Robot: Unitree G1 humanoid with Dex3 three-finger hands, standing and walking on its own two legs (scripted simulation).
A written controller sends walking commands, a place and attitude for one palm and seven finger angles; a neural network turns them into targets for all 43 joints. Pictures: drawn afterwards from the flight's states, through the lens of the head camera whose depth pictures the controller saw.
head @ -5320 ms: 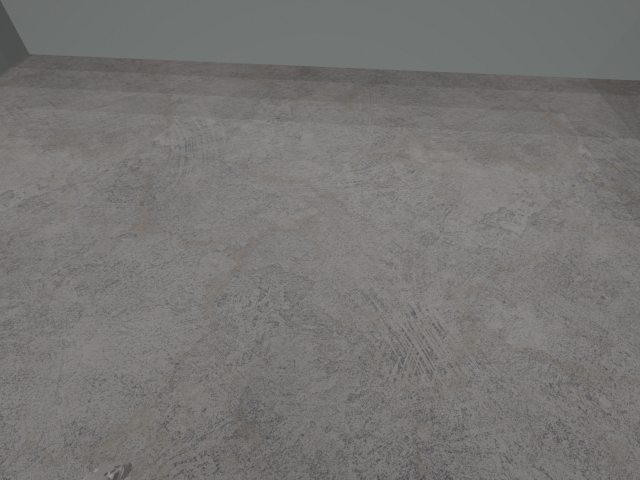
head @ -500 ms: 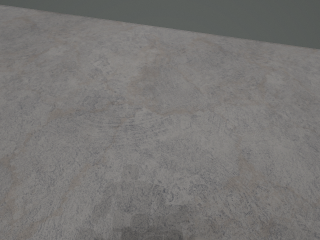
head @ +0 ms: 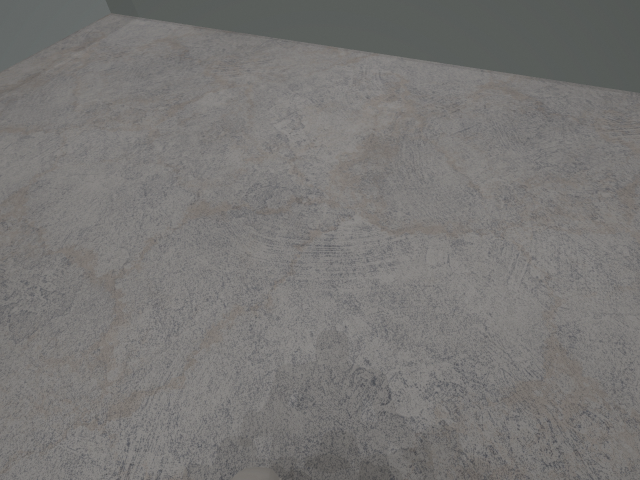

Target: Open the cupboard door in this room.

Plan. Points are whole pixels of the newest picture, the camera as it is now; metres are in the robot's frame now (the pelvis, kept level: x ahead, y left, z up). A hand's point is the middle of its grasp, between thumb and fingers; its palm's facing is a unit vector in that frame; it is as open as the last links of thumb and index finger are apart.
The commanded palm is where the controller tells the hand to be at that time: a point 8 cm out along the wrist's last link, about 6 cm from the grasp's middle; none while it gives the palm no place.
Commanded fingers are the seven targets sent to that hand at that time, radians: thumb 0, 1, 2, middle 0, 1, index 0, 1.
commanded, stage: turn or walk to find it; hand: left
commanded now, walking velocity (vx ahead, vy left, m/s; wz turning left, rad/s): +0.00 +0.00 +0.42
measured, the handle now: out of the picture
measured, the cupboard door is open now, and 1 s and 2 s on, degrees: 0 0 0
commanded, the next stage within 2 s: none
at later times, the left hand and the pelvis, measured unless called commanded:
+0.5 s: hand out of the picture +0.02 +0.25 -0.16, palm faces +0.23 -0.94 -0.27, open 7.4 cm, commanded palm none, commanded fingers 0.00 0.90 0.90 -0.20 -0.30 -0.20 -0.30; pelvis -0.02 +0.03 +0.00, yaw +11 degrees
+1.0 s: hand out of the picture -0.10 +0.21 -0.17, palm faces +0.46 -0.85 -0.25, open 7.4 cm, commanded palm none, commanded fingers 0.00 0.90 0.90 -0.20 -0.30 -0.20 -0.30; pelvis -0.04 +0.01 -0.01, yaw +26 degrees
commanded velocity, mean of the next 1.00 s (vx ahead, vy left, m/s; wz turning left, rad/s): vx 0.00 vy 0.00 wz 0.42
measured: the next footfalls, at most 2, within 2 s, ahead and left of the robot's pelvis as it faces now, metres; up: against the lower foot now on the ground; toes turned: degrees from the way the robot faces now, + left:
left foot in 0.14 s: +0.02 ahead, +0.15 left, +0.00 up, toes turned +9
right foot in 0.58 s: +0.04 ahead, -0.09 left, +0.00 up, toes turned +10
